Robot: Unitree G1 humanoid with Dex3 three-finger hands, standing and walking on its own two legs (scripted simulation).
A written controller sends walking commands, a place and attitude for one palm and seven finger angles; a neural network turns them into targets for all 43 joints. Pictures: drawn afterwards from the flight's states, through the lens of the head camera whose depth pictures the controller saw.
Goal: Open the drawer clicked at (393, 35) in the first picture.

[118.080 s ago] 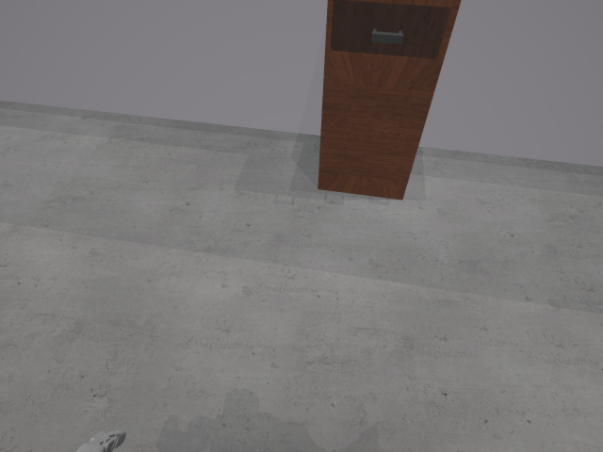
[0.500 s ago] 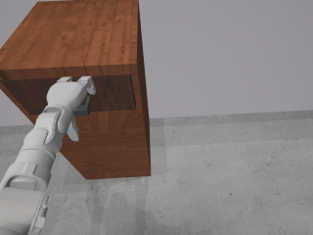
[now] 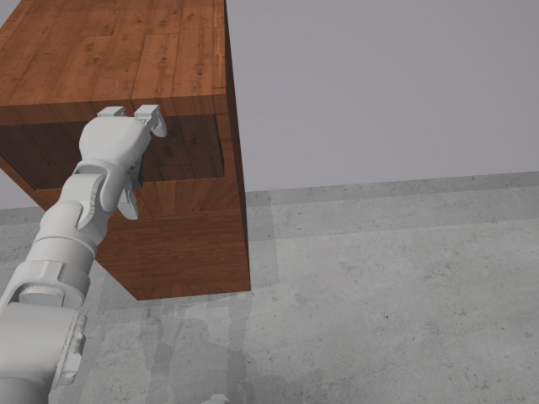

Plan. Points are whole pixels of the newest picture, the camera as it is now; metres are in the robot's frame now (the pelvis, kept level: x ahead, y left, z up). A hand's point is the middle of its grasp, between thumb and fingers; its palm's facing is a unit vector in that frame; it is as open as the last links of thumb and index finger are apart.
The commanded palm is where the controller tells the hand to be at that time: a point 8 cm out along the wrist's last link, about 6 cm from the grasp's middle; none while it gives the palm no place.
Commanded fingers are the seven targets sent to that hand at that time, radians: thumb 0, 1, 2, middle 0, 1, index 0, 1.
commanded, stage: re-aim the fingers above the handle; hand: left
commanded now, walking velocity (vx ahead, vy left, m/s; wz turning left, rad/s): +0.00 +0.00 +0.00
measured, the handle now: (113, 170) +0.50 +0.27 +0.02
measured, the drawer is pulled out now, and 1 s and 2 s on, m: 0.00 0.00 0.00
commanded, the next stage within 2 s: lower the fingers behind the handle in 0.98 s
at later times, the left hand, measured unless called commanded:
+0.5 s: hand (76, 174) +0.44 +0.29 +0.08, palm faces -0.13 +0.04 -0.99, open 13.7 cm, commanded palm +0.44 +0.27 +0.14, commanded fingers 0.00 -0.50 0.30 -0.30 -1.20 -0.30 -1.20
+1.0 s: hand (117, 161) +0.46 +0.23 +0.09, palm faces -0.03 +0.02 -1.00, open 13.4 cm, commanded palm +0.45 +0.28 +0.14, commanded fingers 0.00 -0.50 0.30 -0.30 -1.20 -0.30 -1.20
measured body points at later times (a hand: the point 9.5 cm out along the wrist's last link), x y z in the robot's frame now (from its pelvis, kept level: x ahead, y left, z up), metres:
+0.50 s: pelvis +0.00 -0.01 +0.00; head +0.06 -0.03 +0.45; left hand +0.44 +0.28 +0.14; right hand +0.04 -0.30 -0.12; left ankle +0.03 +0.12 -0.71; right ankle -0.02 -0.13 -0.71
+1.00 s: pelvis -0.01 +0.00 +0.00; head +0.05 -0.02 +0.45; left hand +0.46 +0.23 +0.14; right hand +0.06 -0.25 -0.14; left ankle +0.03 +0.12 -0.71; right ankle -0.02 -0.13 -0.71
